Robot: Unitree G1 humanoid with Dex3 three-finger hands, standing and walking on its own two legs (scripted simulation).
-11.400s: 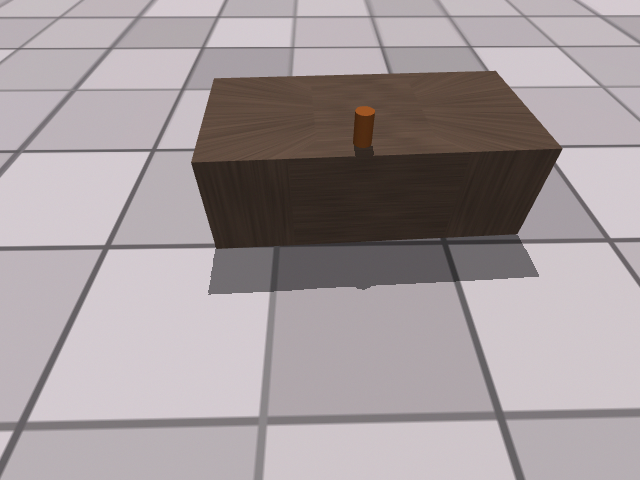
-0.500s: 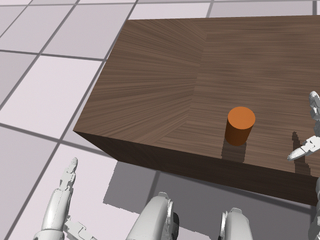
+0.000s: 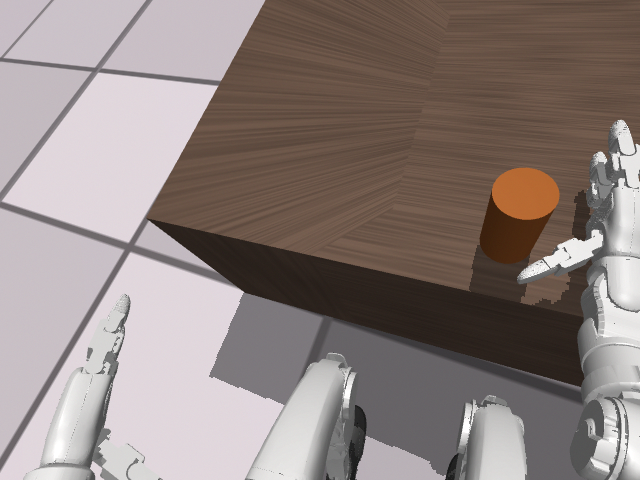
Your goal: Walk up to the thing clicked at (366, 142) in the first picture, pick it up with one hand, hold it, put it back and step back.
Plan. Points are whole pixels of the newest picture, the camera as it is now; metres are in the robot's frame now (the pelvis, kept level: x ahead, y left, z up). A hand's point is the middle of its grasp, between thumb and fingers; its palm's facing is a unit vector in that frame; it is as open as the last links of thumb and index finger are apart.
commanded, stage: close in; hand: right
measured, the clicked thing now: (514, 219) +0.48 -0.12 -0.05
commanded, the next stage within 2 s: rest palm in 0.14 s
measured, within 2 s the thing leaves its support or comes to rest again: leaves its support in 1.38 s
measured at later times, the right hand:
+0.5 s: hand (524, 222) +0.47 -0.13 -0.04, palm faces +0.03 +1.00 +0.02, open 17.4 cm
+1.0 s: hand (533, 213) +0.48 -0.14 -0.04, palm faces +0.04 +1.00 +0.00, open 11.6 cm
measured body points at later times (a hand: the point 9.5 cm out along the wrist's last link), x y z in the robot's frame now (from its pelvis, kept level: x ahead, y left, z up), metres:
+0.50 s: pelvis +0.01 +0.01 +0.01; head +0.18 -0.06 +0.42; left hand +0.19 +0.27 +0.12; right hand +0.46 -0.18 -0.04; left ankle +0.09 +0.13 -0.53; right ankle +0.05 -0.11 -0.53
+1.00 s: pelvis +0.00 +0.00 +0.00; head +0.17 -0.06 +0.41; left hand +0.18 +0.27 +0.11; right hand +0.48 -0.19 -0.03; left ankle +0.09 +0.13 -0.53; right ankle +0.05 -0.11 -0.53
